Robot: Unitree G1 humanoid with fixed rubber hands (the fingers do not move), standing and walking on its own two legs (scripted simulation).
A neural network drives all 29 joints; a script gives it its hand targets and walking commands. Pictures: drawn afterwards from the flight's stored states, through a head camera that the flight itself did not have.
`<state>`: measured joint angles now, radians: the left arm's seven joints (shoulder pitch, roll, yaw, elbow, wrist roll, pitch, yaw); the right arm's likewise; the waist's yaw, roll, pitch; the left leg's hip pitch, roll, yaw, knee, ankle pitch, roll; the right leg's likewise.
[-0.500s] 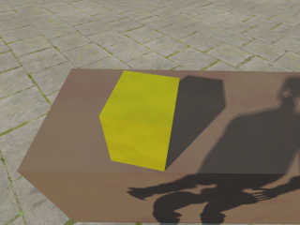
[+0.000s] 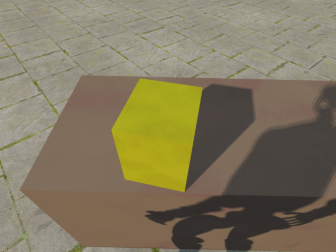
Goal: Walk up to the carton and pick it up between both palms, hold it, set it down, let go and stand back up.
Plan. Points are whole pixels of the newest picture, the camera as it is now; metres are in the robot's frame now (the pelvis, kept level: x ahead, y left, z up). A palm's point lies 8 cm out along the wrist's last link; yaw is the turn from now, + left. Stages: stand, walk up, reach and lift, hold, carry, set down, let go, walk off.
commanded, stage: stand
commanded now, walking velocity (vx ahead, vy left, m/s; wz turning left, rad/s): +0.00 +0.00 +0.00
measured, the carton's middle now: (162, 135) +0.45 +0.02 +0.01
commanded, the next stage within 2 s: none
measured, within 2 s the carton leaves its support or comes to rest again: neither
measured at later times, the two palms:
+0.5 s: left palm out of the picture +0.07 +0.26 -0.10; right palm out of the picture +0.08 -0.27 -0.10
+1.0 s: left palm out of the picture +0.06 +0.26 -0.11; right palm out of the picture +0.07 -0.27 -0.11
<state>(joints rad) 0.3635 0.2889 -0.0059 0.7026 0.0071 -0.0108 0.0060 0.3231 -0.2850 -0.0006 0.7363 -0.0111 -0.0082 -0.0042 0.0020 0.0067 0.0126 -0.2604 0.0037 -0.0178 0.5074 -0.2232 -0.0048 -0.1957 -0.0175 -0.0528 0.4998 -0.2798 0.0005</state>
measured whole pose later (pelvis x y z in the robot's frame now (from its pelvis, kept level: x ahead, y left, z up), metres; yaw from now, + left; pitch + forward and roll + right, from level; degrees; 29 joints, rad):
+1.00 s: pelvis +0.00 +0.00 +0.00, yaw +1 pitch -2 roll +0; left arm 0.35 0.29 0.00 0.74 0.01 -0.01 0.01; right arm 0.33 -0.28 0.00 0.76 -0.01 -0.01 -0.01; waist 0.00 0.00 0.02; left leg -0.25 0.00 -0.03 0.49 -0.22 -0.01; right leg -0.18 -0.02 -0.06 0.48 -0.28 0.00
